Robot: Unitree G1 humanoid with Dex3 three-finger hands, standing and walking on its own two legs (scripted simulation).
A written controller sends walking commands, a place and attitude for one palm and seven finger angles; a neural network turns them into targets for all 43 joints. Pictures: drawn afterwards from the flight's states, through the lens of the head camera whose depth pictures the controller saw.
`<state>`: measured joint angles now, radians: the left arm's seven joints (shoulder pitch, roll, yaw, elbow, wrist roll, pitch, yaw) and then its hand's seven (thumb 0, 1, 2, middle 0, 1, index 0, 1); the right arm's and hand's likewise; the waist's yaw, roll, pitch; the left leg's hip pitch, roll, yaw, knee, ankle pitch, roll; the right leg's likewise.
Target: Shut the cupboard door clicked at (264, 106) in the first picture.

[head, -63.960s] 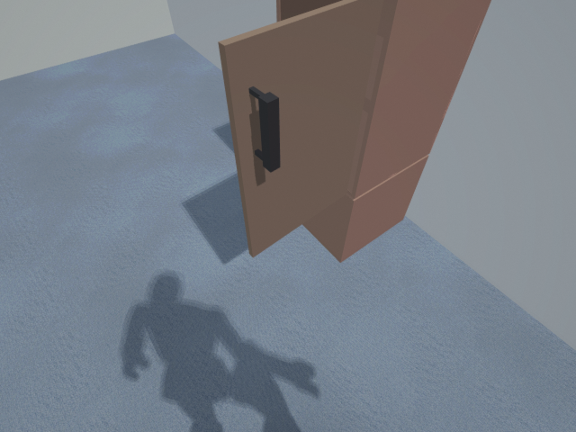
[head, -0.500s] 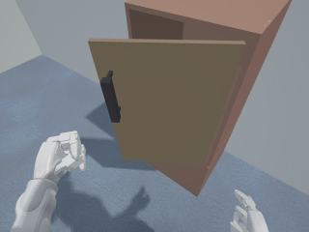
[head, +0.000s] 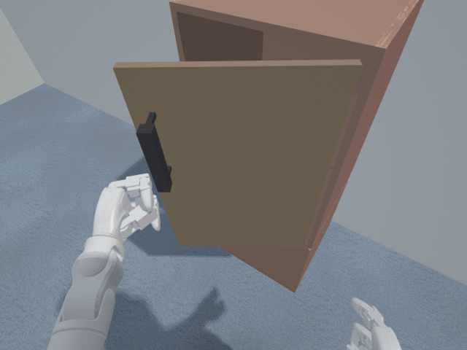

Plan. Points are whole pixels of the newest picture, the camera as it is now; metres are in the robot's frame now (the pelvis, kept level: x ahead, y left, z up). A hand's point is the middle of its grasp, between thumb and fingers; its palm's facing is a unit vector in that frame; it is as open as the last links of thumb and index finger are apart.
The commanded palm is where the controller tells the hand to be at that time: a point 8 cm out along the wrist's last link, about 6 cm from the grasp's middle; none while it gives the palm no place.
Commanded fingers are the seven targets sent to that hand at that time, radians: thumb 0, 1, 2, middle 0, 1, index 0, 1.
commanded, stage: bring the fist close to the handle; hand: left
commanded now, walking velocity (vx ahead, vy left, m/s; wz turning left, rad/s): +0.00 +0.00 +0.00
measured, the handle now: (158, 153) +0.45 +0.17 +0.10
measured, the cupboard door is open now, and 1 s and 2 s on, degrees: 32 32 15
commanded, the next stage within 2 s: push the door shut along its arc in 0.70 s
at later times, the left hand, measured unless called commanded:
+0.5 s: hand (172, 184) +0.36 +0.13 +0.11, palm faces +0.03 -1.00 -0.02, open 3.1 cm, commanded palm +0.33 +0.18 +0.10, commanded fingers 0.00 0.90 0.90 -1.30 -1.50 -1.30 -1.50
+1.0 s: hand (168, 186) +0.36 +0.13 +0.10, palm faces -0.01 -1.00 -0.04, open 3.1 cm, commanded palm +0.35 +0.18 +0.10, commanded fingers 0.00 0.90 0.90 -1.30 -1.50 -1.30 -1.50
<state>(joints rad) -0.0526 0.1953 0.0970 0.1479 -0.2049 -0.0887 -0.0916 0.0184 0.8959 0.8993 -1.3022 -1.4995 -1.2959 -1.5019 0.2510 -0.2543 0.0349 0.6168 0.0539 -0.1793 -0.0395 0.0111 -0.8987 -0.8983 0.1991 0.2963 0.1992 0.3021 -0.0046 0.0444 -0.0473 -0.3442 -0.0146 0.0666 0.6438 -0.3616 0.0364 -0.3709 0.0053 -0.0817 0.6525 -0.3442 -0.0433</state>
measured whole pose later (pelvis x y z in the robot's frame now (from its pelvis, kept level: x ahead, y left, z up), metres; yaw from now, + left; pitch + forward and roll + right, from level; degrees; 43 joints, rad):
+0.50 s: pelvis +0.00 +0.00 +0.00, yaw -1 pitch +4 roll +0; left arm -0.27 0.16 0.09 0.37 -0.17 -0.14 0.00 0.02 0.90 0.90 -1.30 -1.50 -1.29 -1.50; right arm 0.27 -0.25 0.02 0.63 0.05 -0.09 -0.02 0.01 -0.90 -0.90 0.20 0.30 0.20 0.30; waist -0.02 0.04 -0.05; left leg -0.34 -0.01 0.08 0.62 -0.35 0.04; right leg -0.38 0.01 -0.06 0.64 -0.33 -0.05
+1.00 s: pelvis -0.02 -0.01 +0.00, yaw +0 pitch +3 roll +0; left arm -0.38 0.23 0.11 0.56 -0.19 -0.17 -0.09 0.02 0.90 0.90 -1.30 -1.50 -1.30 -1.50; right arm 0.24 -0.26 0.03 0.63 0.07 -0.07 -0.04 0.01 -0.90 -0.90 0.20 0.30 0.20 0.30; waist -0.03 0.04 -0.03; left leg -0.36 -0.01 0.07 0.63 -0.33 0.03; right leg -0.38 0.01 -0.08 0.63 -0.31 -0.05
